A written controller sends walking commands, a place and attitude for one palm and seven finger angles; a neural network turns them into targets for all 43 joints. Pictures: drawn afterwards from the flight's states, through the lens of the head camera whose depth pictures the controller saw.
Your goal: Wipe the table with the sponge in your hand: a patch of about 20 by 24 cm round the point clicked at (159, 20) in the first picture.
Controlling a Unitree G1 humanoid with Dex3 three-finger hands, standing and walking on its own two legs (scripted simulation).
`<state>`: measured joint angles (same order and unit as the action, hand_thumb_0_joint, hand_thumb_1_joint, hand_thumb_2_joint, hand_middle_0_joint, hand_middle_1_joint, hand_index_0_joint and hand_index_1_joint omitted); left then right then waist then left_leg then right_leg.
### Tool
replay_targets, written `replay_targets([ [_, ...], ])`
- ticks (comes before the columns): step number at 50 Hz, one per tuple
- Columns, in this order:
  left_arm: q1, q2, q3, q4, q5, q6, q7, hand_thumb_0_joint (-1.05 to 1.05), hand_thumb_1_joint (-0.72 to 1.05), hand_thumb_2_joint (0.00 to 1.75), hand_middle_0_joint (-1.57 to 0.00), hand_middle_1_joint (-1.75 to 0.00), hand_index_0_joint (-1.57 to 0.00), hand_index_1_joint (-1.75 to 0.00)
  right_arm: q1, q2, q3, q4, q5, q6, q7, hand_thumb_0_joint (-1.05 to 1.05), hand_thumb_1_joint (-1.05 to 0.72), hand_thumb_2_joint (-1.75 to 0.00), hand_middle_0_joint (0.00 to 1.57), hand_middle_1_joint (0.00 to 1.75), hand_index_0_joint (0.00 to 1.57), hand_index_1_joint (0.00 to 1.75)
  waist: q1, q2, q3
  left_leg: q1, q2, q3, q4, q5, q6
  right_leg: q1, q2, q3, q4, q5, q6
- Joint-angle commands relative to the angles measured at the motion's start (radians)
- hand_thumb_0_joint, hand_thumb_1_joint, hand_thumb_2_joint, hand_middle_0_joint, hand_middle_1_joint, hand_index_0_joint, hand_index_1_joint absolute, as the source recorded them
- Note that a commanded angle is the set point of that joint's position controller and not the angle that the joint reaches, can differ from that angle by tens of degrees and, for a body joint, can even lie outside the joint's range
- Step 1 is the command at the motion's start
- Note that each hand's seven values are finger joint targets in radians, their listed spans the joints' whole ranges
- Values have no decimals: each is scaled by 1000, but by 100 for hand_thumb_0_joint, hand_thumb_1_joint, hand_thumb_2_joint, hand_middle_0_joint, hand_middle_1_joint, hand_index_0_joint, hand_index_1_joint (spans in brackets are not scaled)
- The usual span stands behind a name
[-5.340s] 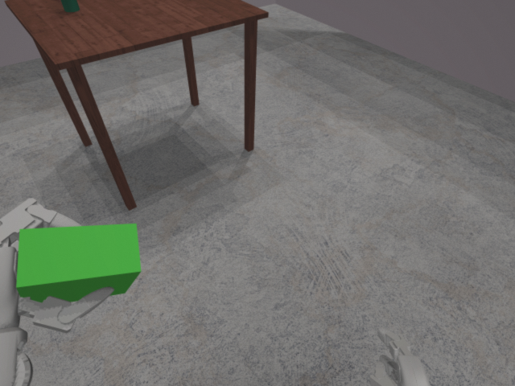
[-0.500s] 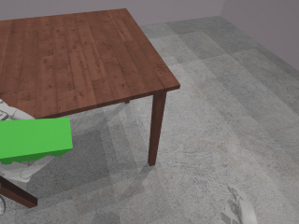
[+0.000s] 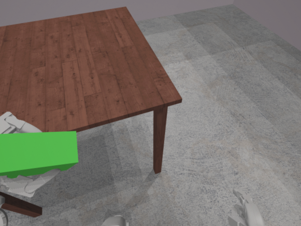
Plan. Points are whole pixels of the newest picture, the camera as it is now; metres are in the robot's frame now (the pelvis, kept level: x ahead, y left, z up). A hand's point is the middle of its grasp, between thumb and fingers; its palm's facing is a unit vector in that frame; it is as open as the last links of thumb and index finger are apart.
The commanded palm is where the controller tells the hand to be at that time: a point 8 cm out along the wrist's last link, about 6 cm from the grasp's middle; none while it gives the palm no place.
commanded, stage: take the last steps up to it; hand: left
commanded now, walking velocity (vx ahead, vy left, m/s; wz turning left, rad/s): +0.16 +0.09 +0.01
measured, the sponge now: (49, 154) +0.23 +0.20 +0.15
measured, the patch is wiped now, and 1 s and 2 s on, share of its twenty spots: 0.00 0.00 0.00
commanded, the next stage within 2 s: come to a stop and stand still in 0.02 s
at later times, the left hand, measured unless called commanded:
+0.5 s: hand (39, 138) +0.25 +0.23 +0.16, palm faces +0.39 -0.80 -0.45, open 10.0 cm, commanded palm +0.20 +0.27 +0.17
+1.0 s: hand (35, 163) +0.21 +0.22 +0.15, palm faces +0.40 -0.83 -0.38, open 10.0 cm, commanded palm +0.16 +0.26 +0.17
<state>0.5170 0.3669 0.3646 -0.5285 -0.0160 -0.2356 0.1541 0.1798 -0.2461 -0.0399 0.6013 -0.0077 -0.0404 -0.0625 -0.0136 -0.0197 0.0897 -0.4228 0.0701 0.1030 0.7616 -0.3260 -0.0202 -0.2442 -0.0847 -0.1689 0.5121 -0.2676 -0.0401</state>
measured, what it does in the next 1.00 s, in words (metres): steps on the spot: left foot, then right foot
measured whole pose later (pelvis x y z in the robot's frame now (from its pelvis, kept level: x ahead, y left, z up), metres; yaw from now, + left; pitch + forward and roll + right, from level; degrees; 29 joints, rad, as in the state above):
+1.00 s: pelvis -0.01 -0.01 -0.01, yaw +0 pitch -1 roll +0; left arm 0.46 0.32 0.30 -0.46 -0.03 -0.15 0.16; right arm 0.20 -0.20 0.01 0.60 -0.01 -0.05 -0.06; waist 0.01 0.02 0.03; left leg -0.28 0.03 0.03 0.58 -0.33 0.00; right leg -0.30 0.03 -0.13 0.49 -0.17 -0.08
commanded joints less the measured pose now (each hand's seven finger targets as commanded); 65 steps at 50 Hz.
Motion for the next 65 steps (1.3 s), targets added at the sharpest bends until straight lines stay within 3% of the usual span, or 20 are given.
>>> replay_targets([
  [1,-49,181,148,-223,-14,-47,47,0,10,130,-120,-160,-120,-160,-46,-36,-13,-165,2,-52,-8,0,-90,-90,20,30,20,30,26,-96,-213,128,-38,57,-219,90,5,138,-210,186,-103,276,-70],
  [3,-75,172,132,-221,-15,-43,45,0,10,130,-120,-160,-120,-160,-31,-56,-27,-167,10,-46,-18,0,-90,-90,20,30,20,30,10,-21,-202,265,-15,38,-337,141,17,60,-169,158,-7,154,-27],
  [5,-123,170,124,-249,-14,-55,42,0,10,130,-120,-160,-120,-160,-38,-89,-36,-184,22,-52,-18,0,-90,-90,20,30,20,30,19,249,-212,405,214,-253,-385,351,134,-161,1,58,272,-149,49],
  [6,-96,171,123,-173,-12,-61,34,0,10,130,-120,-160,-120,-160,-27,-75,-26,-171,17,-59,-15,0,-90,-90,20,30,20,30,14,304,-200,371,312,-406,-458,356,207,-237,43,71,431,-380,55],
  [7,-113,190,127,-171,-9,-57,29,0,10,130,-120,-160,-120,-160,-44,-72,-19,-163,4,-64,-14,0,-90,-90,20,30,20,30,11,327,-164,308,348,-459,-484,327,244,-258,24,120,503,-357,55],
  [9,-149,173,94,-248,-6,-57,23,0,10,130,-120,-160,-120,-160,-43,-67,-18,-151,10,-77,-2,0,-90,-90,20,30,20,30,16,228,-171,359,303,-333,-412,515,214,-269,13,143,449,-248,64],
  [13,-75,152,85,-274,-17,-18,19,0,10,130,-120,-160,-120,-160,-30,-65,-3,-157,4,-99,18,0,-90,-90,20,30,20,30,13,256,-199,290,222,-132,-399,600,121,-84,63,71,232,-121,74],
  [18,-90,163,116,-208,-17,-2,24,0,10,130,-120,-160,-120,-160,-41,-56,15,-157,7,-97,10,0,-90,-90,20,30,20,30,14,195,-187,181,187,-83,-341,378,57,123,60,69,-78,88,69],
  [22,-89,155,105,-136,-37,22,16,0,10,130,-120,-160,-120,-160,-34,-26,16,-155,15,-77,12,0,-90,-90,20,30,20,30,9,-182,-224,86,-37,-34,-13,-80,-25,120,-200,386,-157,582,-81],
  [26,-57,163,128,-164,-21,14,27,0,10,130,-120,-160,-120,-160,-86,2,45,-154,8,-53,-2,0,-90,-90,20,30,20,30,18,-139,-247,33,-43,-75,-7,-127,-15,217,-194,275,-92,723,-93],
  [31,-25,163,126,-214,-22,7,35,0,10,130,-120,-160,-120,-160,-55,-32,19,-168,3,-29,-19,0,-90,-90,20,30,20,30,13,-55,-271,213,-32,-51,-327,158,-2,182,-118,225,-59,477,-27],
  [33,-42,165,109,-247,-22,4,33,0,10,130,-120,-160,-120,-160,-61,-65,-2,-183,12,-30,-22,0,-90,-90,20,30,20,30,24,57,-251,274,82,-130,-359,353,26,95,-52,210,-53,244,13],
  [36,-67,152,89,-216,-14,-11,31,0,10,130,-120,-160,-120,-160,-84,-63,20,-176,6,-35,-24,0,-90,-90,20,30,20,30,27,240,-144,75,180,-228,-457,275,78,111,25,145,27,16,47],
  [41,-116,129,61,-156,-6,-8,25,0,10,130,-120,-160,-120,-160,-54,-72,11,-163,11,-67,-20,0,-90,-90,20,30,20,30,29,134,-149,25,95,-135,-387,45,47,138,3,196,-61,89,39],
  [45,-143,146,57,-133,-14,12,26,0,10,130,-120,-160,-120,-160,-36,-56,12,-144,7,-65,-8,0,-90,-90,20,30,20,30,14,-46,-151,133,-24,-74,-167,-55,18,-35,-151,411,-295,-173,-27],
  [47,-146,151,60,-145,-12,23,29,0,10,130,-120,-160,-120,-160,-50,-50,18,-146,5,-59,-4,0,-90,-90,20,30,20,30,16,-73,-145,141,-34,-99,-123,-39,20,-45,-181,411,-317,-195,-57],
  [54,-127,167,71,-180,-14,21,29,0,10,130,-120,-160,-120,-160,-68,-53,34,-162,-2,-41,-16,0,-90,-90,20,30,20,30,23,78,-104,122,38,-168,-412,-69,49,-14,-31,259,-232,-250,18],
  [58,-166,147,58,-160,-1,11,28,0,10,130,-120,-160,-120,-160,-60,-68,30,-162,-1,-54,-16,0,-90,-90,20,30,20,30,21,142,-106,13,73,-206,-489,-113,56,106,31,200,-135,-80,34],
  [61,-111,132,60,-113,-3,11,28,0,10,130,-120,-160,-120,-160,-46,-64,29,-154,4,-69,-15,0,-90,-90,20,30,20,30,26,108,-159,28,79,-193,-469,-25,57,168,35,192,-101,55,39],
  [65,-103,125,55,-100,0,10,25,0,10,130,-120,-160,-120,-160,-44,-65,26,-148,7,-75,-11,0,-90,-90,20,30,20,30,28,52,-140,-11,59,-165,-444,-117,51,142,14,232,-137,-38,37],
])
